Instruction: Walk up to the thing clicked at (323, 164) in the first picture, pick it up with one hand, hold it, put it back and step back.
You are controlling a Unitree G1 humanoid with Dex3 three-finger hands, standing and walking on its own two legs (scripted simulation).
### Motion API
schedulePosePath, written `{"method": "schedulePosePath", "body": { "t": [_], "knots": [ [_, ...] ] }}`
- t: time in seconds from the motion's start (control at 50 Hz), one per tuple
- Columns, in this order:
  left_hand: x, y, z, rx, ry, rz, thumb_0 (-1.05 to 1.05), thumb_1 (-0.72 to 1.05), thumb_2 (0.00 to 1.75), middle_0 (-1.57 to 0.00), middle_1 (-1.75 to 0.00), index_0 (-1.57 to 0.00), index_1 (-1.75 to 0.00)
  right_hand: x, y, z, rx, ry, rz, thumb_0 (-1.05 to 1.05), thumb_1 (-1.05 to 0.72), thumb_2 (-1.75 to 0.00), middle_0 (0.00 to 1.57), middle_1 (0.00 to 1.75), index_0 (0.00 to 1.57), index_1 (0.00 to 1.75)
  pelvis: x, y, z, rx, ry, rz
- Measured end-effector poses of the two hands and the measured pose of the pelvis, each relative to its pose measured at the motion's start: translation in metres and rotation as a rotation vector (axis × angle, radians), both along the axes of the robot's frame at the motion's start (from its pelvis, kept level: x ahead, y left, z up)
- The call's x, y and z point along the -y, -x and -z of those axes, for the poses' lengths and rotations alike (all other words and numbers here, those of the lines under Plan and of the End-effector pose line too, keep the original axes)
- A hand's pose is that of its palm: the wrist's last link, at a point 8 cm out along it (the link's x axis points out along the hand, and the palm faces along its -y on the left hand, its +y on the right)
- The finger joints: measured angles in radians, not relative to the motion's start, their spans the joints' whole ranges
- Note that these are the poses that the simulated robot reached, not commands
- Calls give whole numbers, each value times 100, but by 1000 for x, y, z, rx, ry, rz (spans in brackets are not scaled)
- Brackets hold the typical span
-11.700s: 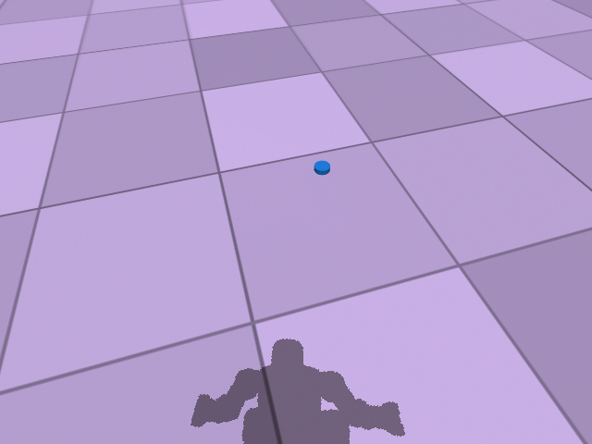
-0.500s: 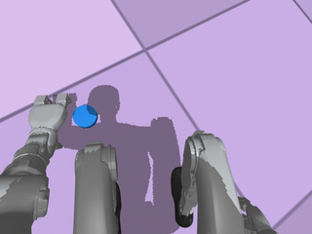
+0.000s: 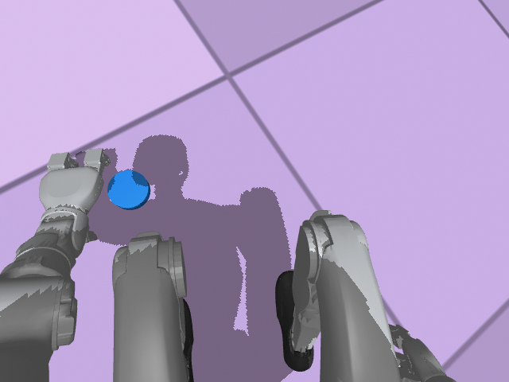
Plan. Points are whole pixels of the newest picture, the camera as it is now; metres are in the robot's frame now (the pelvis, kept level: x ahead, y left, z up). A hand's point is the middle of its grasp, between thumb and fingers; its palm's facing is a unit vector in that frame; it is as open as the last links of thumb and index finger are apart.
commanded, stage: rise first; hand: left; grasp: from above
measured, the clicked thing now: (129, 190) +0.44 +0.22 -0.31
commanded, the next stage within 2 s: approach in 0.10 s
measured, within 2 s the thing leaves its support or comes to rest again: neither
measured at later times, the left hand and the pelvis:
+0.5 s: hand (112, 176) +0.44 +0.22 -0.20, palm faces -0.42 -0.04 -0.90, open 14.0 cm; pelvis +0.00 +0.00 -0.01, yaw -1 degrees
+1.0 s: hand (103, 207) +0.39 +0.24 -0.22, palm faces -0.55 -0.06 -0.83, open 13.9 cm; pelvis +0.00 +0.00 -0.01, yaw -2 degrees
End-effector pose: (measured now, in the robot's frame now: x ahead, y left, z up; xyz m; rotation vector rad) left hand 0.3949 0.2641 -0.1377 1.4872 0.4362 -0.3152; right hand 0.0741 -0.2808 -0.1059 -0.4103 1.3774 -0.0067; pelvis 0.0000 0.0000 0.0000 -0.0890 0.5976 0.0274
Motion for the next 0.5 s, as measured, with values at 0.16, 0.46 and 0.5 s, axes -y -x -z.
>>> {"method": "schedulePosePath", "body": {
  "t": [0.16,0.46,0.5],
  "knots": [
    [2,-3,6,-7,1,3,0,-57,105,-10,-98,-8,-100,-3,5,3,-17,-12,-16,0,-91,-90,21,30,20,30,-1,0,4,6,4,1],
    [31,-40,7,35,6,67,0,-51,99,-8,-105,-9,-103,-6,26,0,-60,-21,-24,0,-90,-90,20,30,20,30,-2,0,10,7,14,4],
    [41,-53,6,46,11,75,0,-50,98,-8,-106,-10,-104,-6,32,-3,-68,-21,-27,0,-90,-89,20,30,20,30,-2,0,10,7,18,7]
  ]
}}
